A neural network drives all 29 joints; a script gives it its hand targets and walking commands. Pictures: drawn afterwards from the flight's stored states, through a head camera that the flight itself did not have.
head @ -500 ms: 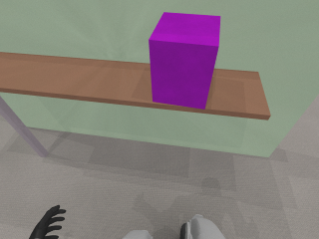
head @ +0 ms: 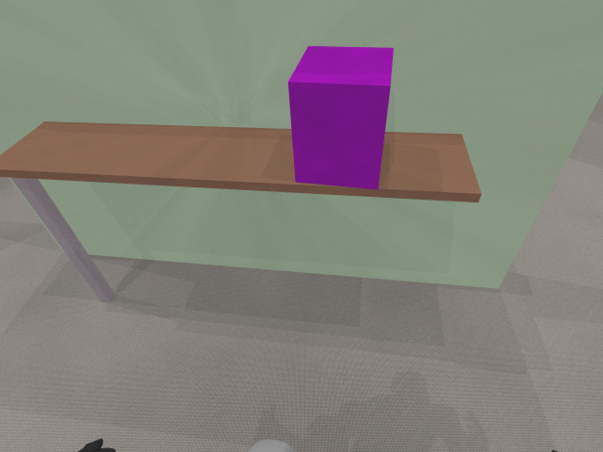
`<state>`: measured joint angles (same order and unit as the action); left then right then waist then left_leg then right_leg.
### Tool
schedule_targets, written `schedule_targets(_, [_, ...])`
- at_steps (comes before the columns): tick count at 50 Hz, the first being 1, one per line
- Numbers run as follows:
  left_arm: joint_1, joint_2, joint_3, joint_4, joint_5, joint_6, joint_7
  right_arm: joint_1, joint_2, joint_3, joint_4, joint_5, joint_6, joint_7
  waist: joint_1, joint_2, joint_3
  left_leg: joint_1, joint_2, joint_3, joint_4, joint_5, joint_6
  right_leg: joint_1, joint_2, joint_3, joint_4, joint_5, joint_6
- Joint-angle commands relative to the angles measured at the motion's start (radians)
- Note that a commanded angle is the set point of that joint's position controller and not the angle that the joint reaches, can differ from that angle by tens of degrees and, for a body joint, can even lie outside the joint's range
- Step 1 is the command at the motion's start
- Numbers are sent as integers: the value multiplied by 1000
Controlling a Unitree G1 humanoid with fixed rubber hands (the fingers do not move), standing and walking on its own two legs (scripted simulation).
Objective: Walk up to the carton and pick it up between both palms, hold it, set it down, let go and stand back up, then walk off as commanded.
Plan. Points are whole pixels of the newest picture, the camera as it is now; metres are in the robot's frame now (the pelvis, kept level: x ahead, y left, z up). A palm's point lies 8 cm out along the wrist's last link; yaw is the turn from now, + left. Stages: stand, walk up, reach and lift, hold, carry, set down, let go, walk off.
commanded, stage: walk off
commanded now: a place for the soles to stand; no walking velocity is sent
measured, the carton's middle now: (342, 117) +0.83 -0.05 +0.05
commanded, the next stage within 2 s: stand in 1.22 s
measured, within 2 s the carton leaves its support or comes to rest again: neither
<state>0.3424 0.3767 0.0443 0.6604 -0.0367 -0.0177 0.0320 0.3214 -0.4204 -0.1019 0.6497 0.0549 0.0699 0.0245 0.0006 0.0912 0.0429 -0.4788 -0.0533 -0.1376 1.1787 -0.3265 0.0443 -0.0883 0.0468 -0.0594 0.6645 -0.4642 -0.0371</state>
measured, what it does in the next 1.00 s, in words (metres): steps on the spot: left foot, then right foot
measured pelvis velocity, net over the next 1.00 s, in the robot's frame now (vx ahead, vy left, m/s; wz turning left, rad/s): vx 0.05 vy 0.02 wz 0.02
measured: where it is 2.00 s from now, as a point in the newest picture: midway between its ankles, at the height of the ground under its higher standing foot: outside the picture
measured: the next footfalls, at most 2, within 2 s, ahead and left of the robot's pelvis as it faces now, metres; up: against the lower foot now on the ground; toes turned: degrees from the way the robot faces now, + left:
left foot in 0.12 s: +0.12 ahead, +0.15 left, +0.00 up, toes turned -6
right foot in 0.46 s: +0.09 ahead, -0.09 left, +0.00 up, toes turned -3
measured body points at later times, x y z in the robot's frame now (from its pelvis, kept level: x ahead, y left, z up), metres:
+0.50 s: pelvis +0.02 +0.01 -0.01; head +0.02 +0.02 +0.44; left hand +0.12 +0.32 -0.10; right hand +0.12 -0.32 -0.08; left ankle +0.08 +0.15 -0.71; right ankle +0.05 -0.09 -0.72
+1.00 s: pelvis +0.05 +0.02 +0.00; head +0.06 +0.03 +0.45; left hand +0.15 +0.33 -0.09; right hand +0.16 -0.31 -0.07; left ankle +0.08 +0.15 -0.71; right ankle +0.05 -0.09 -0.71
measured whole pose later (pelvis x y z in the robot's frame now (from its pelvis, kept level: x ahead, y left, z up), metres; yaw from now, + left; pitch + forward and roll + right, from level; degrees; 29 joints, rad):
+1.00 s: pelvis +0.05 +0.02 +0.00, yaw +1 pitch -2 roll +0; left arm 0.33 0.40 0.05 0.62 -0.03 -0.02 -0.01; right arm 0.30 -0.40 -0.10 0.68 0.05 -0.01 -0.03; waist 0.00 -0.02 0.05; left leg -0.34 -0.05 -0.12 0.73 -0.35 -0.01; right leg -0.29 -0.02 -0.06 0.73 -0.40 -0.01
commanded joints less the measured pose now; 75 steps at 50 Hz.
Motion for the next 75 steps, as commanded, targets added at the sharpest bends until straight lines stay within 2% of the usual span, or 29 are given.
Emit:
schedule_targets(1, [29,272,115,-130,130,-41,1,-82,-176,-47,-129,-105,-68,2,53,-209,131,-239,58,1,-321,-93,-43,136,-313,338,-333,54,-119])
schedule_targets(3, [77,280,111,-130,123,-27,-5,-73,-166,-42,-117,-109,-81,-10,75,-251,68,-174,75,72,-486,-133,-23,198,-335,290,-244,279,-126])
schedule_targets(4, [74,279,117,-144,122,-16,-17,-31,-179,-52,-109,-104,-85,-17,78,-303,42,-85,65,115,-519,-138,-19,141,-322,264,-245,192,-114])
schedule_targets(6, [-42,253,99,-160,112,-1,-19,108,-169,-50,-56,-110,-94,-27,-23,-216,14,283,61,126,-686,54,14,-167,-264,178,-98,91,-87])
schedule_targets(7, [-76,212,86,-154,104,4,-33,191,-213,-70,-14,-113,-102,-42,-75,-101,-54,574,76,-25,-654,36,32,-425,-150,97,108,-31,-44])
schedule_targets(8, [-40,137,72,-162,100,4,-47,237,-287,-94,-16,-123,-104,-53,-76,110,-41,618,268,-434,-803,-238,131,-627,-25,12,373,-131,3])
schedule_targets(9, [-36,143,88,-198,89,12,-41,241,-303,-89,-39,-115,-114,-55,-51,67,16,486,356,-650,-887,-273,197,-624,-26,109,474,-187,19])
schedule_targets(11, [-47,187,95,-167,80,13,-53,129,-253,-69,-72,-113,-115,-63,-5,-70,94,327,309,-565,-905,-388,197,-567,-71,133,481,-129,16])
schedule_targets(16, [-10,215,91,-139,83,8,-63,66,-239,-63,-82,-118,-108,-69,-15,45,-27,257,264,-400,-848,-349,158,-446,-110,127,326,-81,35])
schedule_targets(18, [65,217,92,-128,72,18,-67,-37,-253,-61,-117,-125,-94,-68,27,138,5,57,228,-306,-896,-455,116,-253,-102,109,250,-37,22])
schedule_targets(21, [167,226,89,-89,69,5,-64,-123,-251,-54,-137,-122,-92,-64,92,98,-28,-105,165,-164,-773,-334,56,14,-115,100,3,68,-8])
schedule_targets(22, [176,243,94,-86,70,4,-53,-121,-242,-47,-134,-119,-88,-62,99,21,-5,-175,136,-136,-670,-298,33,65,-132,149,-77,49,-11])
schedule_targets(23, [153,291,84,-70,76,-4,-41,-117,-176,-12,-121,-99,-82,-61,108,-259,79,-189,-3,-64,-379,-275,-26,-81,-305,413,-346,-98,-23])
schedule_targets(24, [66,318,81,-101,80,-9,-37,-37,-159,-7,-101,-92,-77,-66,42,-233,107,-103,-73,3,-235,-255,-65,-279,-435,590,-491,-212,-61])
schedule_targets(26, [-67,289,91,-133,79,-22,-25,-4,-216,-45,-71,-85,-57,-59,5,-118,212,-37,1,-82,-99,-155,-51,-413,-423,542,-530,-334,-57])
schedule_targets(27, [-115,265,77,-123,74,-27,-27,30,-221,-42,-42,-78,-55,-54,-22,-142,196,-20,30,-85,-134,-86,-57,-340,-365,464,-493,-274,0])
schedule_targets(31, [-20,265,82,-130,98,-18,-33,43,-177,-24,-38,-80,-88,-57,37,-229,-15,2,19,22,-355,-203,-47,9,-334,310,-275,329,-94])
schedule_targets(34, [-50,231,63,-143,83,-7,-34,18,-147,-3,-22,-85,-106,-62,21,-214,-60,209,53,83,-679,-11,-33,-52,-291,189,-143,507,-63])
schedule_targets(37, [-22,174,52,-132,61,-6,-40,-26,-229,-26,-28,-99,-121,-65,26,11,-86,368,224,-322,-702,418,61,-242,-117,101,14,263,49])
schedule_targets(38, [-32,192,70,-138,70,-3,-38,-7,-226,-19,-42,-85,-119,-64,18,-71,-101,341,271,-318,-652,456,113,-215,-110,101,13,146,47])
schedule_targets(40, [-65,201,60,-127,61,-17,-35,-32,-214,-20,-52,-85,-122,-60,22,-54,-71,258,220,-237,-603,470,100,-135,-144,138,-35,272,27])
schedule_targets(43, [-64,259,47,-89,60,-30,-33,-64,-171,-4,-29,-76,-113,-53,9,-115,-87,190,88,-20,-508,245,-17,-48,-280,233,-184,489,-47])
schedule_targets(45, [-91,260,47,-75,61,-27,-37,-40,-177,-15,-2,-80,-111,-60,-8,-128,-68,261,72,-8,-578,207,-19,-99,-270,154,-127,571,-58])
schedule_targets(50, [-88,226,46,-79,55,-19,-38,-71,-205,-7,-20,-75,-118,-57,10,-45,-80,193,172,-154,-638,283,38,-77,-169,118,-78,324,9])
schedule_targets(54, [-119,258,45,-64,61,-26,-36,-58,-179,-4,13,-72,-111,-54,-9,-127,-54,248,82,-25,-552,229,-17,-133,-260,165,-159,431,-46])
schedule_targets(56, [-103,241,44,-66,64,-23,-40,-66,-183,-6,7,-72,-111,-58,-1,-131,-72,255,111,-66,-581,249,-4,-121,-233,144,-131,440,-35])
schedule_targets(60, [-111,246,45,-81,66,-13,-42,-89,-197,-8,6,-74,-107,-51,18,-161,20,128,101,-86,-614,11,-1,-130,-239,161,-199,188,-30])
schedule_targets(64, [-128,221,48,-89,33,-20,-36,-164,-188,-9,-9,-60,-96,-35,12,-43,-47,204,151,-146,-645,237,7,-175,-207,151,-172,167,-17])
schedule_targets(75, [-132,209,44,-65,43,-30,-37,-170,-155,-6,16,-62,-95,-18,5,-105,64,140,123,-113,-713,-51,-6,-274,-229,205,-314,-148,-22])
